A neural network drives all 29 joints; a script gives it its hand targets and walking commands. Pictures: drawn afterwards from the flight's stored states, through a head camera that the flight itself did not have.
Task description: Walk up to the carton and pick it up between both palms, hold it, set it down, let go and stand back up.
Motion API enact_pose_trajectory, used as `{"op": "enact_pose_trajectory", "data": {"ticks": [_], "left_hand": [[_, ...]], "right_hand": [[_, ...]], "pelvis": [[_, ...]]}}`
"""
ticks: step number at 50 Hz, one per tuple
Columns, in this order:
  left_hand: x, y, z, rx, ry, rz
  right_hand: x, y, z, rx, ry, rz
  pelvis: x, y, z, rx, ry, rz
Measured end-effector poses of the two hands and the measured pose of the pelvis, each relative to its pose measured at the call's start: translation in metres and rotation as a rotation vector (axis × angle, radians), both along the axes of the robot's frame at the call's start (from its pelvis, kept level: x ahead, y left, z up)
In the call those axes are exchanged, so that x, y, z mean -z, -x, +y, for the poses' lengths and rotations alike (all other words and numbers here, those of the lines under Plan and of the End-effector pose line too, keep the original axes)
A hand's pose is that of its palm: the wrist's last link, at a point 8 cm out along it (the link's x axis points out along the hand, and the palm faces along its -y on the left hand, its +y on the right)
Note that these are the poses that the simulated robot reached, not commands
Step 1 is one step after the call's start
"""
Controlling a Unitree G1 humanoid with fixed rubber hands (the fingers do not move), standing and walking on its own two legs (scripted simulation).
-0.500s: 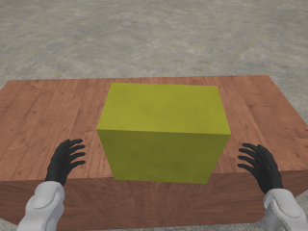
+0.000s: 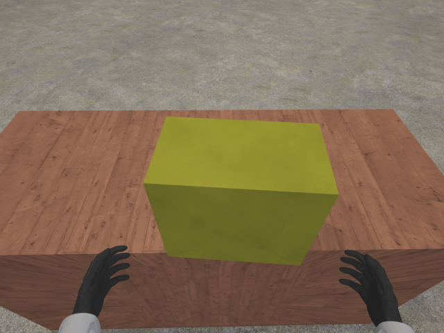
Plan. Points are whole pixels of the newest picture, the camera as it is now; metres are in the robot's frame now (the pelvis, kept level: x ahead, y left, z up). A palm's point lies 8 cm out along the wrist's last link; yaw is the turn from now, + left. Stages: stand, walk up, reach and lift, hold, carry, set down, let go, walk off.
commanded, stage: set down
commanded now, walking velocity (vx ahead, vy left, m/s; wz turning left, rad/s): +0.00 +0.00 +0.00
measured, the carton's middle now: (237, 195) +0.37 +0.00 +0.04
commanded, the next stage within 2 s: let go in 0.92 s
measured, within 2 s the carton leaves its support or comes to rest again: neither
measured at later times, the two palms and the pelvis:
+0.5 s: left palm (103, 315) +0.16 +0.23 -0.04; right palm (370, 322) +0.17 -0.23 -0.04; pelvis +0.00 +0.00 +0.00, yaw -1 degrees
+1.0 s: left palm (114, 325) +0.16 +0.22 -0.07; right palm out of the picture +0.16 -0.23 -0.08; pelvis +0.01 +0.00 +0.00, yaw +0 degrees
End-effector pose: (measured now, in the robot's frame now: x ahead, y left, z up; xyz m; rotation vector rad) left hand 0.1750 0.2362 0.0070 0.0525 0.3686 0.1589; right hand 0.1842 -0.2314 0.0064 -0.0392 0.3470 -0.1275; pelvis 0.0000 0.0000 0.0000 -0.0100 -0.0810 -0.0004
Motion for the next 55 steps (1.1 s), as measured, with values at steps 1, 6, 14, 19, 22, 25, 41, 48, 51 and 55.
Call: {"op": "enact_pose_trajectory", "data": {"ticks": [1, 6, 14, 19, 22, 25, 41, 48, 51, 55], "left_hand": [[0.0, -0.001, -0.001, 0.002, -0.003, 0.005], [0.005, -0.004, -0.002, 0.005, -0.012, 0.043], [0.023, 0.005, -0.005, -0.004, -0.01, 0.138], [0.034, 0.01, -0.007, -0.006, -0.018, 0.19], [0.039, 0.011, -0.008, -0.004, -0.025, 0.216], [0.044, 0.012, -0.008, 0.001, -0.032, 0.243], [0.069, 0.021, -0.012, 0.025, -0.052, 0.393], [0.079, 0.019, -0.017, 0.04, -0.057, 0.451], [0.082, 0.017, -0.018, 0.047, -0.059, 0.472], [0.081, 0.008, -0.021, 0.061, -0.068, 0.463]], "right_hand": [[0.002, 0.0, 0.0, 0.0, 0.001, 0.004], [0.013, 0.001, 0.001, -0.003, 0.01, 0.04], [0.026, 0.009, -0.002, -0.007, 0.044, 0.106], [0.033, 0.011, -0.001, -0.014, 0.058, 0.144], [0.039, 0.012, 0.001, -0.019, 0.061, 0.166], [0.045, 0.013, 0.003, -0.023, 0.063, 0.187], [0.073, 0.021, 0.004, -0.051, 0.097, 0.288], [0.083, 0.022, 0.004, -0.063, 0.109, 0.333], [0.087, 0.022, 0.003, -0.063, 0.117, 0.347], [0.088, 0.018, -0.001, -0.052, 0.127, 0.337]], "pelvis": [[0.0, 0.001, 0.0, 0.001, -0.001, 0.0], [0.0, 0.002, 0.0, 0.007, -0.003, -0.006], [0.0, 0.001, -0.001, 0.01, -0.004, -0.011], [0.0, 0.0, -0.003, 0.011, -0.004, -0.01], [0.0, 0.0, -0.003, 0.012, -0.004, -0.009], [0.0, -0.001, -0.004, 0.012, -0.003, -0.008], [0.001, -0.007, -0.003, 0.009, -0.001, -0.013], [0.001, -0.007, -0.004, 0.006, 0.0, -0.015], [0.002, -0.006, -0.005, 0.004, 0.001, -0.014], [0.003, -0.007, -0.006, 0.005, 0.001, -0.011]]}}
